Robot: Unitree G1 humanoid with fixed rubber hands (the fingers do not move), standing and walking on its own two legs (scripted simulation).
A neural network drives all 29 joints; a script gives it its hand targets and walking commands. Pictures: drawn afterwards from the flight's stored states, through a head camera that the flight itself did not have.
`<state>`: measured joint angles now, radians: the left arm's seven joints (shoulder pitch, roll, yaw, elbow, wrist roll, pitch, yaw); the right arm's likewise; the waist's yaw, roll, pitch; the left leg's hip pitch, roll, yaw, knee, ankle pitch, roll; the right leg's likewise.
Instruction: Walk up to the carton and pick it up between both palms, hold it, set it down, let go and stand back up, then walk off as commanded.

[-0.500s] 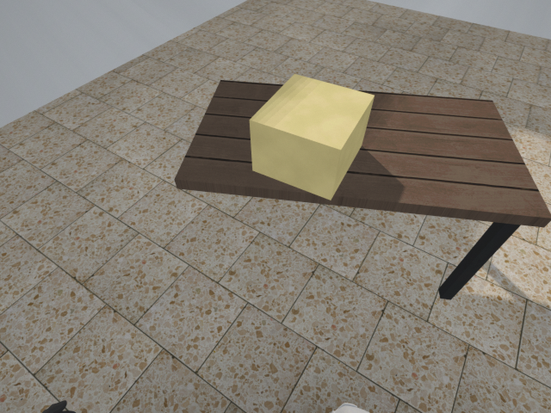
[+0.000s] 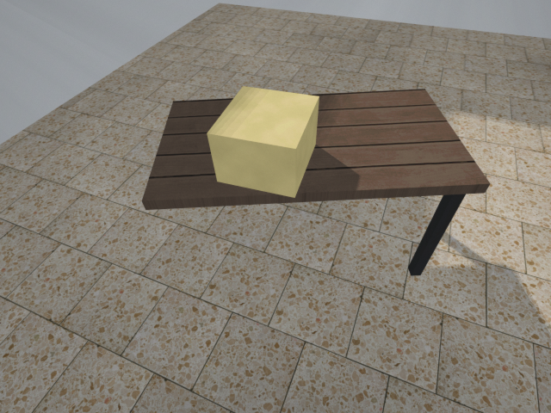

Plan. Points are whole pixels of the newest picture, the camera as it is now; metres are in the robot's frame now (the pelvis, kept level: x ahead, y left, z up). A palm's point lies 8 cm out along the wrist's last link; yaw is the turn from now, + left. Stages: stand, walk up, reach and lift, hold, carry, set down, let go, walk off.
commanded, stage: walk up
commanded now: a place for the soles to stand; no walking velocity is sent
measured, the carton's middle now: (267, 139) +0.87 +0.03 -0.13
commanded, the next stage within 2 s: none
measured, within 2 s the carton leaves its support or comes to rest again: neither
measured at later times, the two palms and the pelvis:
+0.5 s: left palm out of the picture +0.13 +0.33 -0.12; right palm out of the picture +0.13 -0.28 -0.10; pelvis +0.05 +0.02 -0.01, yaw -3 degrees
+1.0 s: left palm (89, 384) +0.21 +0.31 -0.10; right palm out of the picture +0.15 -0.30 -0.11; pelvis +0.08 +0.00 +0.00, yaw +0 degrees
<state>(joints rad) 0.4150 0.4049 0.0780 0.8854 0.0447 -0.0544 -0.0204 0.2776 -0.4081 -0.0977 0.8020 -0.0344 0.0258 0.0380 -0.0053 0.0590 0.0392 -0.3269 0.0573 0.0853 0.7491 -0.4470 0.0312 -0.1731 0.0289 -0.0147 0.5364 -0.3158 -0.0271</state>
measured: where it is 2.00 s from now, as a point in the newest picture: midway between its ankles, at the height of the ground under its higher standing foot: outside the picture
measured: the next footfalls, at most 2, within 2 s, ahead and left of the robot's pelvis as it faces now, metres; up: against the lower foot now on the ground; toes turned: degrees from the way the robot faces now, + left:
left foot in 0.28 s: +0.18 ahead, +0.14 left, +0.00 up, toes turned -1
right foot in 0.56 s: +0.10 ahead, -0.11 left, +0.00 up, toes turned -4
